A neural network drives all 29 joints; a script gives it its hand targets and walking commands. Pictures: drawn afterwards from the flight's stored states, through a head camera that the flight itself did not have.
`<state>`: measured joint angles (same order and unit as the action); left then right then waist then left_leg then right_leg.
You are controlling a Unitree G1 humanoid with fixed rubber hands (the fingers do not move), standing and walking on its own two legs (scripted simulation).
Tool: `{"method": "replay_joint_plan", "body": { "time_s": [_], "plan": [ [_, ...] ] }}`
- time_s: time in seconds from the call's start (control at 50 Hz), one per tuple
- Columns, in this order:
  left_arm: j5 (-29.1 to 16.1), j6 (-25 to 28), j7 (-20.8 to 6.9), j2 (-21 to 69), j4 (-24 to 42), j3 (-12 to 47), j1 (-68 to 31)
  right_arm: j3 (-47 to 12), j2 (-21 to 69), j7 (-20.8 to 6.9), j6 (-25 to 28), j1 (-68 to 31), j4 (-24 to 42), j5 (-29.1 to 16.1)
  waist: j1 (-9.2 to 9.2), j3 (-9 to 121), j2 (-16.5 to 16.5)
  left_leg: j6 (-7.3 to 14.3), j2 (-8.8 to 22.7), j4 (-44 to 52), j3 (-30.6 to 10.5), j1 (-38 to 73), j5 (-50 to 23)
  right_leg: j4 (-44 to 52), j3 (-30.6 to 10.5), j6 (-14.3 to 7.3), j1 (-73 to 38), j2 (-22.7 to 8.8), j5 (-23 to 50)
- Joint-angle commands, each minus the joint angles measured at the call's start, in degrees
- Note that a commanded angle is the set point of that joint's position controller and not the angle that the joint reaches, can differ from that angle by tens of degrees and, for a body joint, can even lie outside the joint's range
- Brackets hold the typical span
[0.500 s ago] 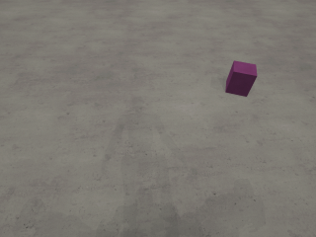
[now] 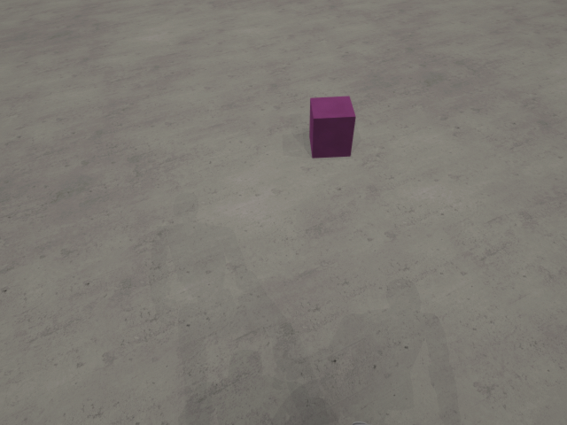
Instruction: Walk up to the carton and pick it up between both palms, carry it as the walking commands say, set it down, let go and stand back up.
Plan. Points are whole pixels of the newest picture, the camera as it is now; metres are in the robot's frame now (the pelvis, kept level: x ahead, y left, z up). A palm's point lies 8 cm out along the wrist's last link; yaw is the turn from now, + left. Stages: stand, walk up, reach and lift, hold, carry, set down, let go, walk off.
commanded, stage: walk up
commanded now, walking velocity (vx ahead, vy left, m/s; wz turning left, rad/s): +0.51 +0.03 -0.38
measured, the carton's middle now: (330, 127) +1.64 -0.35 -0.61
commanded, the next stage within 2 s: none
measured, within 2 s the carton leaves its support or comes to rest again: neither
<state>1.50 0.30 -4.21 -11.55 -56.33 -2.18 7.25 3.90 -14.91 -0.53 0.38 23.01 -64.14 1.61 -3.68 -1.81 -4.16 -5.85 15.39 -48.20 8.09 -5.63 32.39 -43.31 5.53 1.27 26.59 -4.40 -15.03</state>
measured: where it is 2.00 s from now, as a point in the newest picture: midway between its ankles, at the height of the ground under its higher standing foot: (325, 249)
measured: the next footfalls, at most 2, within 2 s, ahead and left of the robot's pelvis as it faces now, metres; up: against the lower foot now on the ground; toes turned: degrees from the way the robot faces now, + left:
left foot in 0.32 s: +0.30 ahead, +0.08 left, +0.00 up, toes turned +6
right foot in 0.82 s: +0.51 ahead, -0.24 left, +0.00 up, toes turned -18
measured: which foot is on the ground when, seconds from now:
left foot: up 0.00-0.30, down 0.32-0.84, up 0.86-1.00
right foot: down 0.00-0.34, up 0.36-0.80, down 0.82-1.00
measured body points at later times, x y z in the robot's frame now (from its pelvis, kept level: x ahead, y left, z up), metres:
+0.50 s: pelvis +0.23 +0.00 +0.02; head +0.24 +0.03 +0.46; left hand +0.26 +0.23 -0.16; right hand +0.30 -0.26 -0.10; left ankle +0.26 +0.08 -0.70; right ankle +0.15 -0.14 -0.62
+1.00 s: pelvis +0.47 -0.11 +0.02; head +0.52 -0.12 +0.47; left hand +0.62 +0.07 -0.13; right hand +0.41 -0.34 -0.13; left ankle +0.39 +0.03 -0.60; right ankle +0.47 -0.23 -0.70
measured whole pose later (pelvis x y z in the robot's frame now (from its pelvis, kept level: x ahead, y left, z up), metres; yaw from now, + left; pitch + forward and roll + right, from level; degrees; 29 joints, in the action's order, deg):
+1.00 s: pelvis +0.47 -0.11 +0.02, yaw -10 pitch +1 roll -2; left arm 0.8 5.3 1.0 -6.8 -56.4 -2.6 5.4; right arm 2.8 -10.4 -0.6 2.3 16.7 -61.3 0.4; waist -3.2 -5.8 -1.8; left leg 0.3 6.6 -74.0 1.3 -25.1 24.1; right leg -35.7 8.9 -1.2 19.9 -1.9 -16.5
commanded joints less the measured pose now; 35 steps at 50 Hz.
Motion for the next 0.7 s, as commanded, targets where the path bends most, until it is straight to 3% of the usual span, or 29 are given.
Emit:
{"method": "replay_joint_plan", "body": {
  "time_s": [0.0,0.02,0.04,0.06,0.08,0.12,0.14,0.16,0.2,0.22,0.24,0.26,0.28,0.3,0.32,0.34,0.36,0.4,0.42,0.44,0.46,0.48,0.5,0.52,0.54,0.58,0.6,0.64,0.68],
  "plan": [
    [-0.79,3.05,4.59,-14.22,-1.63,-2.64,20.56,-0.20,-3.69,-1.52,4.66,-13.87,12.42,0.26,9.97,5.79,12.44,4.80,-4.50,-29.42,-8.46,-38.33,-9.65,25.64,-29.20,-10.78,-30.85,-16.27,2.72],
    [-0.95,3.35,4.92,-13.20,-1.10,-2.25,16.73,-0.35,-3.64,-1.31,4.32,-12.57,12.07,0.07,8.91,3.62,17.54,4.74,-3.54,-26.15,-7.68,-37.79,-9.35,25.84,-25.78,-10.31,-28.86,-15.76,3.04],
    [-0.60,3.51,5.11,-11.93,-0.85,-2.42,15.15,-0.59,-2.39,-1.16,4.10,-14.10,11.81,-0.20,8.45,4.06,14.57,4.94,-3.37,-22.13,-7.92,-33.73,-10.09,25.87,-25.10,-10.72,-25.11,-15.16,3.43],
    [-0.49,3.47,4.84,-9.98,-0.25,-2.51,12.75,-0.55,-2.28,-1.14,3.84,-14.59,11.70,-0.19,6.88,5.30,13.64,4.57,-2.75,-14.91,-6.71,-30.56,-8.80,26.55,-19.27,-9.84,-22.88,-14.88,4.48],
    [-0.28,3.32,4.68,-10.77,0.38,-2.68,11.23,-0.73,-3.05,-1.26,3.24,-12.87,10.99,-0.33,5.99,4.20,16.13,4.30,-3.55,-12.76,-5.97,-28.63,-11.18,27.07,-15.52,-9.21,-19.45,-12.70,2.81],
    [0.36,2.86,4.19,-10.10,0.02,-2.61,7.88,-0.16,-2.09,-1.06,2.63,-13.74,12.08,-0.80,4.69,-0.74,17.25,2.80,-4.19,-4.25,-4.58,-22.75,-9.30,30.26,-15.42,-10.41,-9.87,-12.29,0.84],
    [0.87,3.17,3.84,-9.16,0.52,-2.37,8.27,-0.74,-1.04,-1.15,2.58,-15.97,12.64,-0.71,5.06,-0.76,12.17,2.88,-5.17,1.14,-3.72,-19.95,-7.96,29.43,-16.56,-11.13,-9.06,-11.65,1.62],
    [0.63,2.90,3.85,-9.40,-0.37,-1.77,10.05,-0.36,-0.57,-0.99,2.44,-17.18,13.18,-0.73,4.90,-3.15,12.53,2.36,-5.38,1.79,-3.46,-19.41,-10.47,29.69,-15.89,-11.02,-5.79,-11.01,3.84],
    [0.49,2.33,3.49,-9.52,1.20,-1.68,6.85,-0.07,-0.63,-0.75,1.91,-16.09,13.32,-1.12,3.76,-3.45,15.71,2.66,-7.23,3.41,-1.62,-14.23,-14.28,31.90,-15.17,-11.10,-1.31,-7.93,-5.14],
    [0.23,1.88,3.24,-9.97,2.64,-2.16,4.23,0.26,-2.60,-0.68,2.13,-14.01,12.35,-0.80,2.66,-3.48,14.92,2.22,-8.44,6.92,-0.27,-11.83,-14.76,30.57,-14.35,-10.75,-2.00,-6.89,-9.07],
    [-0.33,1.79,2.96,-9.66,1.66,-1.44,4.31,0.82,-3.17,-0.42,2.32,-10.49,10.90,-0.90,0.37,-0.57,8.12,1.37,-9.21,8.31,0.07,-3.53,-19.22,26.20,-13.10,-10.03,3.71,-5.20,-9.95],
    [-0.23,1.91,2.94,-8.88,2.07,-1.65,3.56,1.68,-5.05,-0.01,2.54,-4.30,8.98,-0.91,-2.73,1.52,2.69,3.19,-8.94,9.68,-2.03,6.07,-17.09,17.55,-11.10,-8.07,9.80,-2.81,-12.65],
    [-0.18,2.08,2.83,-6.64,2.28,-1.24,3.31,2.30,-7.63,0.26,3.14,2.69,6.45,-0.28,-6.67,2.50,-9.95,4.97,-2.00,20.36,-11.68,10.97,-6.96,0.92,-6.40,-6.33,15.49,2.07,-15.38],
    [-0.35,2.19,2.56,-2.87,3.70,-1.17,4.12,3.12,-12.84,0.99,3.15,9.32,5.10,0.71,-8.17,2.84,-23.50,7.62,12.55,36.24,-29.72,10.09,10.52,-17.87,-1.08,-3.25,18.02,5.05,-15.47],
    [0.77,1.72,2.28,-2.93,5.31,-1.96,4.02,2.35,-14.76,1.53,2.70,5.91,7.64,0.83,-6.29,0.92,-20.36,7.86,14.43,42.34,-37.13,4.85,17.31,-25.04,-6.71,-1.80,17.83,3.62,-13.65],
    [0.38,1.81,2.14,-5.54,4.08,-2.49,6.23,2.96,-14.47,1.33,2.68,1.59,8.91,0.20,-3.47,-1.15,-17.39,10.44,15.53,42.58,-36.31,2.52,16.57,-28.82,-7.78,-2.55,17.94,0.97,-9.80],
    [0.61,1.65,2.27,-3.80,3.56,-1.97,6.44,2.21,-11.29,1.26,3.04,-1.76,9.08,-0.38,-1.52,-2.98,-15.89,10.41,12.72,41.92,-32.80,-0.52,11.77,-28.66,-8.00,-2.95,15.89,-0.34,-7.89],
    [0.84,0.84,1.22,-5.09,0.99,-1.78,6.19,2.33,-10.61,2.06,3.28,-3.58,7.81,-0.64,0.10,-5.27,-6.45,11.47,12.86,41.25,-28.91,-5.85,5.39,-30.39,-9.63,-1.61,12.96,-2.14,-3.48],
    [0.89,0.30,1.42,-5.17,0.30,-2.23,7.76,1.74,-7.92,2.27,3.59,-6.34,9.31,-0.88,2.04,-4.35,-1.49,11.57,10.84,40.10,-23.28,-6.04,-2.59,-31.34,-9.29,-1.42,10.95,-2.25,-1.25],
    [0.71,-0.42,1.45,-4.86,0.13,-2.05,6.92,1.40,-8.02,2.21,3.56,-5.97,8.27,-0.92,1.55,-5.78,-3.65,12.52,10.42,40.06,-21.44,-7.60,-4.15,-29.47,-8.20,-0.55,10.23,-2.70,-2.80],
    [0.85,-0.30,1.42,-4.09,1.43,-2.19,5.47,1.10,-6.73,2.15,4.05,-3.16,7.81,-1.04,1.61,-5.45,-0.15,12.31,10.90,39.61,-19.52,-5.46,-8.90,-28.72,-8.05,-0.04,11.82,-2.83,-0.04],
    [0.95,-0.67,1.31,-3.41,1.08,-1.75,4.90,1.42,-7.22,2.21,4.23,-3.76,6.69,-1.14,1.56,-4.23,0.09,12.75,10.78,38.07,-18.57,-1.49,-15.28,-27.02,-7.76,0.29,13.34,-3.15,0.42],
    [0.63,-0.72,1.17,-3.65,0.61,-1.69,4.14,1.29,-6.84,1.87,4.24,-3.12,6.71,-1.35,1.63,-2.56,-2.47,11.95,9.93,36.24,-16.13,2.63,-18.13,-26.00,-7.95,0.16,14.98,-3.54,1.49],
    [0.81,-1.08,1.26,-2.76,1.05,-1.77,2.66,1.16,-4.84,1.88,4.26,-1.06,5.47,-1.23,1.83,-4.04,-1.29,11.61,8.97,36.08,-13.52,1.93,-24.56,-24.41,-6.90,0.93,15.60,-4.01,1.94],
    [0.76,-0.99,0.96,-1.64,1.72,-1.59,1.39,0.87,-4.52,1.55,4.56,2.09,5.28,-1.32,1.61,-5.69,-3.03,10.01,7.47,34.89,-10.50,0.62,-28.98,-21.76,-6.29,0.66,14.89,-3.29,3.79],
    [0.48,-1.40,0.65,-1.67,3.06,-1.53,-2.12,1.21,-5.04,1.78,4.77,-0.05,4.48,-1.07,1.59,-5.95,-0.99,11.74,8.82,39.04,-9.44,-1.11,-25.36,-15.25,-4.73,1.39,12.33,-4.02,5.25],
    [0.36,-1.37,0.30,-0.32,4.10,-0.88,-2.61,1.05,-4.74,1.41,4.68,0.71,4.52,-0.97,1.01,-5.42,-4.14,11.21,6.87,38.57,-7.68,-1.70,-26.41,-10.55,-3.80,1.24,10.61,-2.90,6.39],
    [-0.07,-0.80,-0.12,-0.31,5.07,-0.52,-6.44,0.65,-3.82,1.48,4.31,-0.65,4.16,-0.78,1.03,-5.75,-2.90,11.31,4.79,37.06,-5.33,-3.61,-28.00,1.23,-1.89,0.95,5.18,-1.78,7.03],
    [-0.28,0.41,-0.19,-0.53,5.20,0.00,-7.37,0.73,-4.14,1.24,4.13,1.15,2.88,-0.73,0.31,-5.53,-4.66,11.11,3.26,33.79,-1.78,0.39,-40.57,8.28,1.94,-0.05,1.06,0.60,3.45]
  ]
}}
